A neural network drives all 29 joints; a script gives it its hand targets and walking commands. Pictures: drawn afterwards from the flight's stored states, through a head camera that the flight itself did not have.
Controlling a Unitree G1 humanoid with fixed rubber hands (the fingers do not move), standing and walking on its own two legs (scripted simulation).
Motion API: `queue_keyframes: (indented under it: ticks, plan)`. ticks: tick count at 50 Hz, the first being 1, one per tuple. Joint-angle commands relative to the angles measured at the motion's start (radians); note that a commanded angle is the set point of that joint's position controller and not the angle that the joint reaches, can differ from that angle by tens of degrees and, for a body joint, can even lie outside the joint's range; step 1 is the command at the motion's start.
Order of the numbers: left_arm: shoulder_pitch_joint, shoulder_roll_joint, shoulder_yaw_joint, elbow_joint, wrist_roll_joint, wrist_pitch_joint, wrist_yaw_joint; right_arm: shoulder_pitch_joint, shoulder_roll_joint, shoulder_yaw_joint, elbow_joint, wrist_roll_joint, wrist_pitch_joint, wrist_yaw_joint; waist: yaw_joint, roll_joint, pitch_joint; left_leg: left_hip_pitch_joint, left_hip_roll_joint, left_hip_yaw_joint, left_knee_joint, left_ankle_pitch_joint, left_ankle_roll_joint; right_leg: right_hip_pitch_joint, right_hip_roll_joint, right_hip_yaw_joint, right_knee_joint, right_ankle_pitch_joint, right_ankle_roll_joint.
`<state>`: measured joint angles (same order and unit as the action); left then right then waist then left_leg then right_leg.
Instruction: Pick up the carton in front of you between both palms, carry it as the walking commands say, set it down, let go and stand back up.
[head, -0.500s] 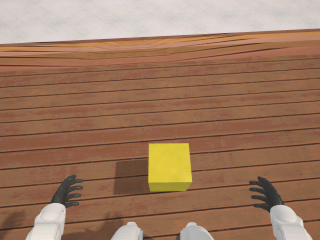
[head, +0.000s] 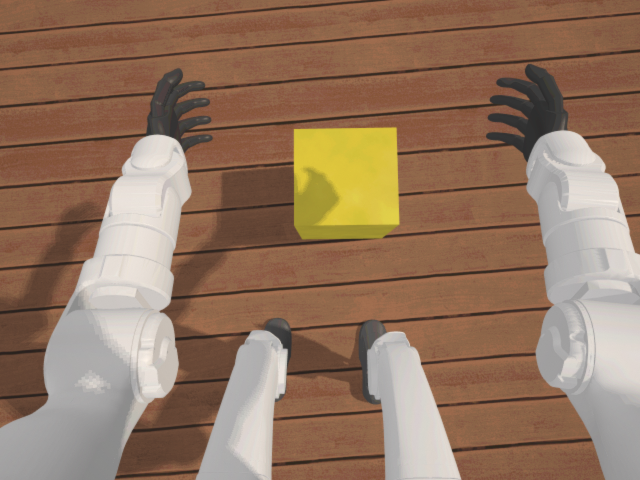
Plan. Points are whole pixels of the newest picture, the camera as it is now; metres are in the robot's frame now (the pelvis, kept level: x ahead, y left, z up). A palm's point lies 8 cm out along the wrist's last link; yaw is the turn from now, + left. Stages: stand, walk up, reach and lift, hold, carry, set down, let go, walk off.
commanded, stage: reach and lift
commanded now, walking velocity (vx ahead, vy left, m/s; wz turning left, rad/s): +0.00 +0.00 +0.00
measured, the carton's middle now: (343, 190) +0.54 -0.03 -0.54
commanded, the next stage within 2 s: none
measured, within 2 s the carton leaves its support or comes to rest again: leaves its support in 1.98 s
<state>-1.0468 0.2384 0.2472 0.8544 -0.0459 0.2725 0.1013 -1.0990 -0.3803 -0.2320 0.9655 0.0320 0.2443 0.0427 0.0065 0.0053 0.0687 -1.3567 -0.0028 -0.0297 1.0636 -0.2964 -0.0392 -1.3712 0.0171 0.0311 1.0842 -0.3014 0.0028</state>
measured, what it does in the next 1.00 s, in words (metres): lowers itself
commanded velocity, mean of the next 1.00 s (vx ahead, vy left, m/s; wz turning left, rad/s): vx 0.00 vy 0.00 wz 0.00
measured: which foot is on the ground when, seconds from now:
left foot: down 0.00-1.00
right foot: down 0.00-1.00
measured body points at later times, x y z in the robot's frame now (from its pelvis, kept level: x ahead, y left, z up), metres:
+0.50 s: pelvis +0.03 +0.00 -0.08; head +0.38 -0.01 +0.21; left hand +0.55 +0.17 -0.25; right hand +0.56 -0.21 -0.24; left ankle +0.09 +0.14 -0.63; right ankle +0.09 -0.12 -0.63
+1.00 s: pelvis -0.03 +0.00 -0.27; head +0.36 -0.01 -0.04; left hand +0.55 +0.16 -0.45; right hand +0.55 -0.21 -0.45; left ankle +0.09 +0.14 -0.63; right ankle +0.09 -0.12 -0.63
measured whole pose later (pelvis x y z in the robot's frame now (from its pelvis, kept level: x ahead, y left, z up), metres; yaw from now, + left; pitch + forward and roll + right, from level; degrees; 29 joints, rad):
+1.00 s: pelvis -0.03 +0.00 -0.27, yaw +2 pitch +40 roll +2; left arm -1.52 0.31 0.19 1.10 -0.15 0.12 0.14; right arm -1.56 -0.46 -0.13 1.19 0.15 0.11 -0.04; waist -0.01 0.03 0.34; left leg -2.24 -0.07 -0.04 2.08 -0.54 -0.08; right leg -2.26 0.05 0.06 2.11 -0.55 0.04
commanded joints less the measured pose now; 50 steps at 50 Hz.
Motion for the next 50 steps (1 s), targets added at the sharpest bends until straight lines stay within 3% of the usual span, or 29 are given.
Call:
queue_keyframes:
  ticks: [1, 6, 10, 14, 18, 23, 30, 35, 42, 46, 50]
  plan:
    - [-0.372, 0.116, 0.051, -0.054, 0.02, -0.014, 0.004, -0.391, -0.155, -0.046, -0.041, -0.023, -0.017, 0.005, -0.004, -0.04, -0.895, 0.336, -0.054, 0.083, -0.079, -0.067, -0.019, 0.426, 0.032, -0.05, -0.116, -0.035, 0.036]
    - [-0.475, 0.096, 0.123, -0.04, 0.084, -0.038, -0.001, -0.513, -0.14, -0.099, -0.017, -0.084, -0.039, 0.012, -0.002, -0.05, -1.014, 0.313, -0.07, 0.1, -0.058, 0.006, -0.024, 0.455, 0.043, -0.059, -0.094, 0.054, 0.042]
    - [-0.436, 0.064, 0.163, -0.069, 0.132, -0.082, -0.008, -0.491, -0.099, -0.14, -0.045, -0.126, -0.073, 0.01, -0.004, -0.066, -1.123, 0.3, -0.086, 0.105, -0.04, 0.192, -0.018, 0.523, 0.05, -0.059, -0.054, 0.303, 0.043]
    - [-0.357, 0.018, 0.196, -0.075, 0.167, -0.141, -0.02, -0.417, -0.025, -0.182, -0.065, -0.161, -0.121, 0.006, -0.009, -0.077, -1.11, 0.135, -0.095, 0.095, 0.007, 0.312, -0.013, 0.505, 0.042, -0.035, 0.025, 0.536, 0.037]
    - [-0.272, -0.017, 0.207, -0.062, 0.187, -0.19, -0.021, -0.315, 0.028, -0.211, -0.062, -0.179, -0.162, -0.006, -0.017, -0.064, -1.079, -0.041, -0.089, 0.078, 0.11, 0.376, -0.018, 0.378, 0.036, -0.013, 0.135, 0.663, 0.034]
    - [-0.259, -0.017, 0.161, -0.062, 0.152, -0.215, -0.003, -0.273, 0.004, -0.189, -0.07, -0.143, -0.194, -0.026, -0.027, -0.021, -1.077, -0.124, -0.082, 0.065, 0.302, 0.361, -0.034, 0.089, 0.042, -0.018, 0.297, 0.519, 0.04]
    - [-0.356, 0.052, -0.004, -0.106, -0.005, -0.2, 0.045, -0.359, -0.121, -0.048, -0.093, 0.017, -0.203, -0.066, -0.053, 0.013, -1.289, -0.024, -0.079, 0.061, 0.583, 0.413, -0.038, -0.082, 0.039, -0.053, 0.542, 0.432, 0.049]
    - [-0.47, 0.107, -0.054, -0.121, -0.077, -0.163, 0.069, -0.481, -0.194, 0.027, -0.103, 0.101, -0.169, -0.076, -0.044, 0.009, -1.331, -0.015, -0.077, 0.083, 0.706, 0.276, -0.036, -0.149, 0.035, -0.088, 0.662, 0.259, 0.05]
    - [-0.634, 0.157, -0.049, 0.031, -0.105, -0.134, 0.065, -0.649, -0.203, 0.082, 0.033, 0.134, -0.13, -0.074, -0.026, -0.044, -1.07, -0.239, -0.056, 0.106, 0.795, -0.05, -0.025, -0.235, 0.005, -0.079, 0.754, -0.028, 0.047]
    - [-0.696, 0.176, -0.044, 0.136, -0.101, -0.157, 0.048, -0.706, -0.205, 0.09, 0.115, 0.118, -0.144, -0.076, -0.026, -0.041, -0.951, -0.295, -0.046, 0.102, 0.858, -0.087, -0.025, -0.289, -0.006, -0.064, 0.807, -0.073, 0.041]
    - [-0.749, 0.205, -0.052, 0.186, -0.109, -0.188, 0.036, -0.762, -0.218, 0.102, 0.146, 0.117, -0.17, -0.086, -0.033, -0.039, -0.907, -0.319, -0.041, 0.096, 0.921, -0.06, -0.026, -0.296, -0.011, -0.049, 0.864, -0.04, 0.039]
